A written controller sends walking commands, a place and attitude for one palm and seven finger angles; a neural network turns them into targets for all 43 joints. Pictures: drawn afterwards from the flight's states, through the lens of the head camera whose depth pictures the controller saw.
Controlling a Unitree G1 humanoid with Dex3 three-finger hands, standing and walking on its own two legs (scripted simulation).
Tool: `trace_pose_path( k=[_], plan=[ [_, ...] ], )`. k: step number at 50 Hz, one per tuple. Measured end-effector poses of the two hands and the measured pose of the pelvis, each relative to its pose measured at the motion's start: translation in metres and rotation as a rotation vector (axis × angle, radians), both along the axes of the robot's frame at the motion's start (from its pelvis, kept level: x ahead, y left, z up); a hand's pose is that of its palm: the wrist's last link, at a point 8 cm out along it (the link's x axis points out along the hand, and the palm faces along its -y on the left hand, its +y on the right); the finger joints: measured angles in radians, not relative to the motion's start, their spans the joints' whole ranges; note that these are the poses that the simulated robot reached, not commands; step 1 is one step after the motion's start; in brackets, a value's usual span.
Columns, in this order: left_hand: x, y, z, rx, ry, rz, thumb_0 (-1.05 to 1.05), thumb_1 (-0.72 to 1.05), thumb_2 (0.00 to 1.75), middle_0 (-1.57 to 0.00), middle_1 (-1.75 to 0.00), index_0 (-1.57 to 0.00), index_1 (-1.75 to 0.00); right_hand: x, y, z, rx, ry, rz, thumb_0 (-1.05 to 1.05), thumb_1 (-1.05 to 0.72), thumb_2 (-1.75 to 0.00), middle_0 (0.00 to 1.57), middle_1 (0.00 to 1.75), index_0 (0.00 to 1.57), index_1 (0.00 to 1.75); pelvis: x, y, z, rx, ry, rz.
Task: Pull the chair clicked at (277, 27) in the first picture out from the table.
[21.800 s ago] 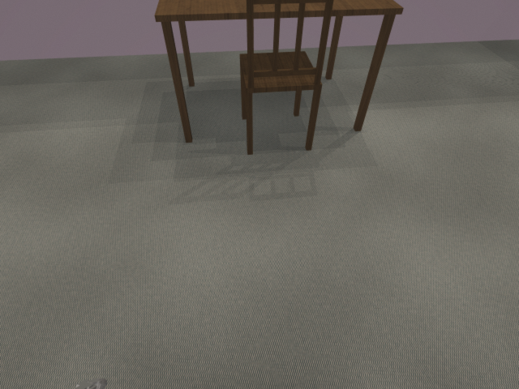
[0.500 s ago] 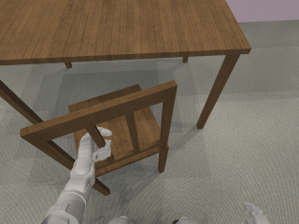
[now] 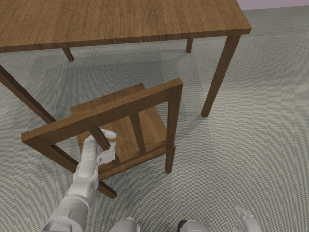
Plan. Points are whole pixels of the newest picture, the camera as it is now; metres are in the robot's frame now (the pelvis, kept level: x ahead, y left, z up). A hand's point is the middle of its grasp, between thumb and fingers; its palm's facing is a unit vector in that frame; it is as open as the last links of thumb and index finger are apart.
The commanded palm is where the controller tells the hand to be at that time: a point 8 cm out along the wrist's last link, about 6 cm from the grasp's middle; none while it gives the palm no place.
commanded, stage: step backward, pulling the chair out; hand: left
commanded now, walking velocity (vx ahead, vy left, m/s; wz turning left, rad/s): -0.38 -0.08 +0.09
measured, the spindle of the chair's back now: (107, 147) +0.36 +0.16 -0.10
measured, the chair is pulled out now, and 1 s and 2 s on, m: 0.30 0.53 0.59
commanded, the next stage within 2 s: stop walking, hand still on the chair in 0.84 s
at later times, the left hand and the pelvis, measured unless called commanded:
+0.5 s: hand (108, 194) +0.21 +0.13 -0.07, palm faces +0.00 -0.98 -0.17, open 5.3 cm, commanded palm +0.19 +0.18 -0.06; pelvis -0.12 +0.01 -0.01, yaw +3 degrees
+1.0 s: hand out of the picture +0.10 +0.12 -0.06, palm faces +0.02 -0.99 -0.17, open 5.3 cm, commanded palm +0.08 +0.18 -0.05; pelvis -0.24 +0.00 +0.00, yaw +3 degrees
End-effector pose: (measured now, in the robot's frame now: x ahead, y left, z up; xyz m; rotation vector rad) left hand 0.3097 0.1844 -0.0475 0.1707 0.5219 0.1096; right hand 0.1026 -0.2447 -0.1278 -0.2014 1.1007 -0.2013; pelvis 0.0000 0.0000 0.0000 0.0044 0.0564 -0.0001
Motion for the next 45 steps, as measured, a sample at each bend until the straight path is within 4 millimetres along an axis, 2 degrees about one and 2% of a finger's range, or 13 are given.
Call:
trace_pose_path(
  k=[3, 7, 10, 16, 22, 28, 32, 36, 40, 45],
  plan=[
    [-0.009, 0.001, -0.001, -0.002, -0.015, -0.038, 0.00, 0.66, 0.74, -0.22, -1.18, -0.50, -1.45, -0.014, -0.011, 0.003, -0.075, 0.002, 0.002, 0.01, -0.90, -0.90, 0.20, 0.30, 0.20, 0.30, -0.013, 0.009, -0.006, -0.018, 0.000, 0.028],
    [-0.025, 0.002, -0.001, -0.007, -0.018, -0.077, 0.00, 0.67, 0.73, -0.19, -1.19, -0.50, -1.45, -0.030, -0.014, 0.016, -0.109, -0.001, 0.000, 0.01, -0.90, -0.90, 0.20, 0.30, 0.20, 0.30, -0.034, 0.012, -0.003, 0.001, -0.014, 0.007],
    [-0.041, 0.002, -0.001, -0.008, -0.016, -0.075, 0.00, 0.67, 0.73, -0.19, -1.19, -0.50, -1.45, -0.040, -0.010, 0.019, -0.077, -0.024, 0.011, 0.01, -0.90, -0.90, 0.19, 0.30, 0.20, 0.30, -0.045, 0.008, -0.001, -0.015, -0.014, 0.003],
    [-0.073, -0.002, -0.001, 0.006, -0.021, -0.048, 0.00, 0.66, 0.75, -0.22, -1.17, -0.50, -1.45, -0.062, -0.002, 0.007, 0.009, -0.045, 0.013, 0.01, -0.90, -0.90, 0.20, 0.30, 0.20, 0.30, -0.072, -0.006, -0.002, -0.035, -0.029, -0.006],
    [-0.102, -0.004, 0.000, -0.010, -0.004, -0.034, 0.01, 0.66, 0.75, -0.20, -1.16, -0.50, -1.45, -0.089, -0.001, 0.007, -0.024, -0.044, 0.019, 0.01, -0.90, -0.90, 0.20, 0.30, 0.20, 0.30, -0.102, 0.003, -0.003, -0.005, -0.024, 0.026],
    [-0.130, 0.000, 0.000, -0.017, -0.021, -0.093, 0.00, 0.68, 0.75, -0.16, -1.19, -0.50, -1.45, -0.118, 0.006, 0.013, -0.078, -0.039, 0.036, 0.01, -0.90, -0.90, 0.20, 0.30, 0.20, 0.30, -0.133, 0.016, -0.006, -0.005, -0.031, 0.034],
    [-0.153, 0.002, 0.001, -0.025, -0.006, -0.087, 0.01, 0.68, 0.75, -0.16, -1.17, -0.49, -1.45, -0.138, 0.018, 0.014, -0.029, -0.035, 0.052, 0.01, -0.90, -0.90, 0.20, 0.30, 0.20, 0.30, -0.150, 0.014, 0.000, -0.034, -0.030, 0.027],
    [-0.172, 0.002, 0.000, -0.006, -0.014, -0.075, 0.01, 0.66, 0.76, -0.19, -1.16, -0.49, -1.45, -0.160, 0.023, 0.004, 0.037, -0.024, 0.072, 0.01, -0.90, -0.90, 0.20, 0.30, 0.20, 0.30, -0.168, 0.002, -0.002, -0.026, -0.030, 0.009],
    [-0.191, -0.002, 0.001, 0.005, -0.008, -0.039, 0.01, 0.65, 0.78, -0.22, -1.13, -0.50, -1.45, -0.184, 0.016, -0.006, 0.076, -0.015, 0.041, 0.01, -0.90, -0.90, 0.20, 0.30, 0.20, 0.30, -0.192, -0.009, -0.002, -0.047, -0.046, -0.002],
    [-0.213, -0.008, 0.003, -0.008, 0.009, -0.009, 0.02, 0.66, 0.77, -0.21, -1.12, -0.50, -1.45, -0.213, -0.007, 0.000, 0.019, -0.021, -0.001, 0.01, -0.90, -0.90, 0.20, 0.30, 0.21, 0.30, -0.214, -0.009, -0.001, -0.001, -0.034, 0.012]
  ],
)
